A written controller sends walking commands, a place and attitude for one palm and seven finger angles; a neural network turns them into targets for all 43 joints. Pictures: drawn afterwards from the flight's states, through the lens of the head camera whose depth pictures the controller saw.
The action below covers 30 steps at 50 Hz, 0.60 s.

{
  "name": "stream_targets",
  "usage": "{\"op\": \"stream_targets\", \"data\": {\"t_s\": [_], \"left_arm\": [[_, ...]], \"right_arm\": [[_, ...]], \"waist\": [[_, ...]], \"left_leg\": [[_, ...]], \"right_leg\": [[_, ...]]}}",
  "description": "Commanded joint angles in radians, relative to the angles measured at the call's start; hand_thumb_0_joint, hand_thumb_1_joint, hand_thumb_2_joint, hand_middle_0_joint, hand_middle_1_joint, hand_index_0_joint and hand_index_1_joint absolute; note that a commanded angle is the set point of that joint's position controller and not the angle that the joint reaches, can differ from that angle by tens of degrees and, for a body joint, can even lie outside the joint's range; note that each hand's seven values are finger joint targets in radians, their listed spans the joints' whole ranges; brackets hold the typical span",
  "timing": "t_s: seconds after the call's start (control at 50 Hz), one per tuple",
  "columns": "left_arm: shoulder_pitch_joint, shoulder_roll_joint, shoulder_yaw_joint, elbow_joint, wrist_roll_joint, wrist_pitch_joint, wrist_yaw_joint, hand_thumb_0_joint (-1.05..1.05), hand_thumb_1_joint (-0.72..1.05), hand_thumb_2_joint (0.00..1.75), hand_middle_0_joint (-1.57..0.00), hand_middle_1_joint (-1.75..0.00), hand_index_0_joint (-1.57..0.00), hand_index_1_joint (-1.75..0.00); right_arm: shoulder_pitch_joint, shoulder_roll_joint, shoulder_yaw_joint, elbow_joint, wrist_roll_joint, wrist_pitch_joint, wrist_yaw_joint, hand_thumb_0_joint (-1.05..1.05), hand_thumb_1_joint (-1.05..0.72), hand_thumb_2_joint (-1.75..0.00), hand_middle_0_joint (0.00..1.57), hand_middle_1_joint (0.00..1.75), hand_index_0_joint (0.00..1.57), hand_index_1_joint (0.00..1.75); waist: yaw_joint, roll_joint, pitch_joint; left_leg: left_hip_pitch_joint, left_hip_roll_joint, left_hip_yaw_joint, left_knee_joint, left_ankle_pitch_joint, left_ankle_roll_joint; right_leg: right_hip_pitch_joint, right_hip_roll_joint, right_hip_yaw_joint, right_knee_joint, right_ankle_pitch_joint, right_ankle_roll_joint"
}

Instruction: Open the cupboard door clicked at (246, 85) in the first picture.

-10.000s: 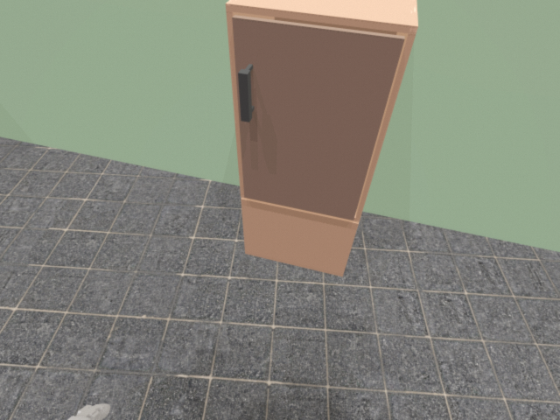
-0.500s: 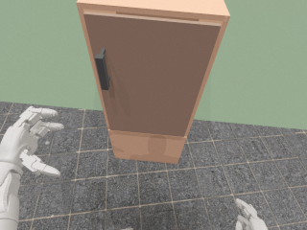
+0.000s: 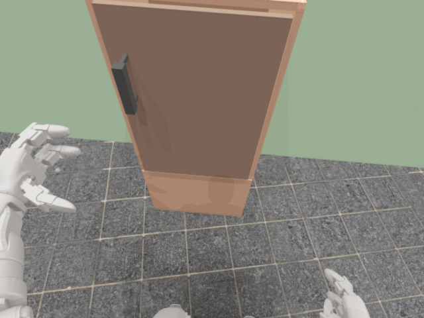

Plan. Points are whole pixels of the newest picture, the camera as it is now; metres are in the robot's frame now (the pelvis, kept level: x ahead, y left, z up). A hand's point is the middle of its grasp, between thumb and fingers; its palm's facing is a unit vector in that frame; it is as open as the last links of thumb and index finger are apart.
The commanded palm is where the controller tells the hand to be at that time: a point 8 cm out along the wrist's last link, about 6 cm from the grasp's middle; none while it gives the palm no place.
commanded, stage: move the hooked fingers beside the handle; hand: left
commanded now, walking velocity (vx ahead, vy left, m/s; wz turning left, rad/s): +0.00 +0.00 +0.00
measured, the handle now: (128, 84) +0.60 +0.24 +0.07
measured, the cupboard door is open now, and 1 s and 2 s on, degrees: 0 0 0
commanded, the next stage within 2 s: none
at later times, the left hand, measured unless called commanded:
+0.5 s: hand (69, 137) +0.42 +0.31 +0.08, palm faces -0.03 -1.00 +0.00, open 14.0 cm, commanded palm +0.40 +0.35 +0.08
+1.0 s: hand (89, 106) +0.50 +0.29 +0.09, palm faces -0.02 -1.00 -0.03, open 14.0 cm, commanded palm +0.49 +0.33 +0.08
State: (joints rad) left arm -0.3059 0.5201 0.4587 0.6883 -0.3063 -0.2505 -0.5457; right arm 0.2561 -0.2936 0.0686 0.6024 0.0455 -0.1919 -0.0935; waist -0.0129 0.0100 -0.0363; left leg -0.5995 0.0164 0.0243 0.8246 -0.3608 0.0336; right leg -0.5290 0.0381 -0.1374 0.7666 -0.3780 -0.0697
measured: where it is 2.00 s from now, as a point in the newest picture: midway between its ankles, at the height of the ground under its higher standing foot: outside the picture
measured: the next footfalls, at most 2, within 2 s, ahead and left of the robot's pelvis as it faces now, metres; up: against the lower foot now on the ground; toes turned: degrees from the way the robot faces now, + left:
none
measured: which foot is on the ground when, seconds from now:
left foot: down 0.00-1.00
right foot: down 0.00-1.00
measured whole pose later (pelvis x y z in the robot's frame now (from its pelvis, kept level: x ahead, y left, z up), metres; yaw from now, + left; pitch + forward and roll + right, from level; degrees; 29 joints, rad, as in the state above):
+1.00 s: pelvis +0.01 +0.04 -0.01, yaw -3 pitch +18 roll -4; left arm -0.85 0.68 0.49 1.18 -0.13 -0.37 -0.46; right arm 0.41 -0.29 0.05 0.62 0.00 0.03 -0.04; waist -0.15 0.01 -0.08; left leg -0.82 0.01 0.06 0.91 -0.40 0.09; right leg -0.75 0.03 -0.10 0.82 -0.39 -0.02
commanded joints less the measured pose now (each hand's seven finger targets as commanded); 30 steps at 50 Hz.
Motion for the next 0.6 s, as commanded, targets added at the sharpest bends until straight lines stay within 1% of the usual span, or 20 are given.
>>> {"op": "stream_targets", "data": {"t_s": [0.0,0.02,0.08,0.14,0.16,0.2,0.24,0.26,0.28,0.3,0.32,0.34,0.4,0.42,0.44,0.46,0.48,0.5,0.54,0.58], "left_arm": [[-0.390,0.337,0.071,-0.129,-0.027,-0.069,-0.046,0.00,-0.50,0.30,-0.30,-1.20,-0.30,-1.20],[-0.361,0.334,0.075,-0.106,-0.029,-0.068,-0.052,0.00,-0.50,0.30,-0.30,-1.20,-0.30,-1.20],[-0.352,0.390,0.125,-0.005,-0.032,-0.061,-0.059,0.00,-0.50,0.30,-0.30,-1.20,-0.30,-1.20],[-0.334,0.433,0.162,0.019,-0.021,-0.063,-0.058,0.00,-0.50,0.30,-0.30,-1.20,-0.30,-1.20],[-0.348,0.428,0.152,0.018,-0.015,-0.067,-0.058,0.00,-0.50,0.30,-0.30,-1.20,-0.30,-1.20],[-0.393,0.464,0.174,0.002,-0.007,-0.087,-0.056,0.00,-0.50,0.30,-0.30,-1.20,-0.30,-1.20],[-0.388,0.446,0.166,-0.005,-0.007,-0.107,-0.055,0.00,-0.50,0.30,-0.30,-1.20,-0.30,-1.20],[-0.431,0.445,0.158,-0.016,-0.005,-0.122,-0.055,0.00,-0.50,0.30,-0.30,-1.20,-0.30,-1.20],[-0.458,0.436,0.151,-0.018,-0.010,-0.130,-0.057,0.00,-0.50,0.30,-0.30,-1.20,-0.30,-1.20],[-0.472,0.455,0.164,-0.008,-0.007,-0.137,-0.058,0.00,-0.50,0.30,-0.30,-1.20,-0.30,-1.20],[-0.495,0.423,0.132,0.003,-0.007,-0.140,-0.063,0.00,-0.50,0.30,-0.30,-1.20,-0.30,-1.20],[-0.513,0.439,0.146,0.033,-0.004,-0.140,-0.060,0.00,-0.50,0.30,-0.30,-1.20,-0.30,-1.20],[-0.620,0.421,0.092,0.099,0.017,-0.130,-0.067,0.00,-0.50,0.30,-0.30,-1.20,-0.30,-1.20],[-0.628,0.417,0.083,0.119,0.025,-0.126,-0.065,0.00,-0.50,0.30,-0.30,-1.20,-0.30,-1.20],[-0.646,0.441,0.090,0.134,0.038,-0.126,-0.058,0.00,-0.50,0.30,-0.30,-1.20,-0.30,-1.20],[-0.683,0.408,0.050,0.130,0.050,-0.126,-0.054,0.00,-0.50,0.30,-0.30,-1.20,-0.30,-1.20],[-0.707,0.426,0.067,0.147,0.049,-0.128,-0.047,0.00,-0.50,0.30,-0.30,-1.20,-0.30,-1.20],[-0.713,0.446,0.078,0.158,0.058,-0.132,-0.040,0.00,-0.50,0.30,-0.30,-1.20,-0.30,-1.20],[-0.726,0.441,0.075,0.172,0.063,-0.140,-0.024,0.00,-0.50,0.30,-0.30,-1.20,-0.30,-1.20],[-0.780,0.425,0.059,0.174,0.067,-0.150,-0.008,0.00,-0.50,0.30,-0.30,-1.20,-0.30,-1.20]], "right_arm": [[0.044,-0.154,-0.067,-0.100,0.010,-0.038,-0.011,0.00,-0.90,-0.90,0.20,0.30,0.20,0.30],[0.052,-0.155,-0.069,-0.105,0.009,-0.035,-0.007,0.00,-0.90,-0.90,0.20,0.30,0.20,0.30],[0.076,-0.168,-0.073,-0.102,0.008,-0.018,0.001,0.00,-0.90,-0.90,0.20,0.30,0.20,0.30],[0.093,-0.174,-0.079,-0.116,0.008,0.001,0.012,0.00,-0.90,-0.90,0.20,0.30,0.20,0.30],[0.095,-0.173,-0.081,-0.121,0.007,0.006,0.014,0.00,-0.90,-0.90,0.20,0.30,0.20,0.30],[0.113,-0.175,-0.086,-0.122,0.006,0.018,0.018,0.00,-0.90,-0.90,0.20,0.30,0.20,0.30],[0.125,-0.175,-0.091,-0.128,0.005,0.029,0.021,0.00,-0.90,-0.90,0.20,0.30,0.20,0.30],[0.127,-0.175,-0.092,-0.120,0.005,0.032,0.020,0.00,-0.90,-0.90,0.20,0.30,0.20,0.30],[0.134,-0.175,-0.093,-0.121,0.001,0.036,0.019,0.00,-0.90,-0.90,0.20,0.30,0.20,0.30],[0.144,-0.180,-0.096,-0.112,0.003,0.042,0.018,0.00,-0.90,-0.90,0.20,0.30,0.20,0.30],[0.141,-0.176,-0.094,-0.108,0.004,0.046,0.017,0.00,-0.90,-0.90,0.20,0.30,0.20,0.30],[0.150,-0.181,-0.095,-0.098,0.003,0.051,0.014,0.00,-0.90,-0.90,0.20,0.30,0.20,0.30],[0.163,-0.186,-0.091,-0.078,0.003,0.063,0.009,0.00,-0.90,-0.90,0.20,0.30,0.20,0.30],[0.170,-0.188,-0.093,-0.075,0.001,0.067,0.008,0.00,-0.90,-0.90,0.20,0.30,0.20,0.30],[0.175,-0.193,-0.092,-0.070,-0.001,0.070,0.005,0.00,-0.90,-0.90,0.20,0.30,0.20,0.30],[0.177,-0.189,-0.090,-0.068,-0.003,0.072,0.007,0.00,-0.90,-0.90,0.20,0.30,0.20,0.30],[0.188,-0.194,-0.091,-0.067,-0.006,0.077,0.007,0.00,-0.90,-0.90,0.20,0.30,0.20,0.30],[0.194,-0.197,-0.091,-0.063,-0.008,0.082,0.008,0.00,-0.90,-0.90,0.20,0.30,0.20,0.30],[0.203,-0.197,-0.091,-0.064,-0.011,0.092,0.011,0.00,-0.90,-0.90,0.20,0.30,0.20,0.30],[0.209,-0.196,-0.089,-0.062,-0.015,0.099,0.015,0.00,-0.90,-0.90,0.20,0.30,0.20,0.30]], "waist": [[-0.033,0.097,-0.322],[-0.027,0.078,-0.345],[-0.021,0.011,-0.321],[-0.002,0.040,-0.351],[-0.009,0.046,-0.343],[-0.015,0.064,-0.371],[-0.021,0.066,-0.385],[-0.029,0.096,-0.387],[-0.037,0.077,-0.390],[-0.041,0.086,-0.398],[-0.051,0.111,-0.395],[-0.056,0.092,-0.376],[-0.080,0.122,-0.350],[-0.083,0.115,-0.350],[-0.080,0.132,-0.351],[-0.092,0.165,-0.363],[-0.092,0.133,-0.364],[-0.091,0.129,-0.392],[-0.091,0.127,-0.408],[-0.099,0.160,-0.411]], "left_leg": [[0.124,-0.014,-0.051,-0.076,0.211,0.009],[0.121,-0.015,-0.047,-0.071,0.224,0.010],[0.050,-0.015,-0.042,-0.056,0.238,0.011],[0.034,-0.016,-0.033,-0.061,0.258,0.010],[0.035,-0.016,-0.030,-0.060,0.259,0.011],[0.054,-0.014,-0.029,-0.056,0.279,0.015],[0.079,-0.014,-0.027,-0.058,0.288,0.017],[0.095,-0.013,-0.029,-0.058,0.288,0.018],[0.102,-0.011,-0.031,-0.053,0.300,0.021],[0.110,-0.010,-0.033,-0.055,0.296,0.020],[0.125,-0.010,-0.033,-0.056,0.281,0.021],[0.121,-0.006,-0.042,-0.060,0.270,0.020],[0.140,-0.003,-0.055,-0.063,0.250,0.020],[0.143,-0.002,-0.060,-0.064,0.234,0.019],[0.149,0.000,-0.071,-0.068,0.238,0.016],[0.177,0.002,-0.076,-0.069,0.240,0.014],[0.182,0.004,-0.085,-0.063,0.264,0.013],[0.192,0.008,-0.087,-0.060,0.272,0.011],[0.218,0.014,-0.103,-0.061,0.297,0.003],[0.251,0.020,-0.117,-0.059,0.331,-0.007]], "right_leg": [[0.124,-0.034,0.195,-0.116,0.237,0.046],[0.133,-0.034,0.197,-0.110,0.262,0.050],[0.148,-0.037,0.206,-0.094,0.314,0.058],[0.170,-0.042,0.204,-0.079,0.371,0.063],[0.157,-0.041,0.203,-0.078,0.373,0.065],[0.149,-0.031,0.195,-0.066,0.392,0.063],[0.129,-0.021,0.181,-0.062,0.390,0.062],[0.109,-0.018,0.175,-0.062,0.373,0.059],[0.103,-0.012,0.172,-0.057,0.381,0.057],[0.092,-0.010,0.168,-0.060,0.367,0.057],[0.068,-0.009,0.165,-0.063,0.342,0.055],[0.046,-0.006,0.154,-0.066,0.315,0.053],[-0.026,-0.001,0.139,-0.066,0.257,0.046],[-0.044,-0.001,0.133,-0.068,0.230,0.046],[-0.056,-0.002,0.127,-0.065,0.216,0.042],[-0.087,-0.002,0.121,-0.062,0.201,0.041],[-0.091,0.003,0.117,-0.056,0.211,0.037],[-0.092,0.003,0.116,-0.052,0.213,0.040],[-0.116,0.004,0.105,-0.044,0.208,0.039],[-0.157,0.007,0.096,-0.033,0.200,0.035]]}}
